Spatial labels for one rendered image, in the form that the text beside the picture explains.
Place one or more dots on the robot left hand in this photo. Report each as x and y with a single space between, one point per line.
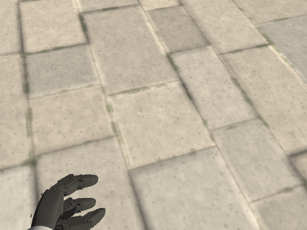
54 212

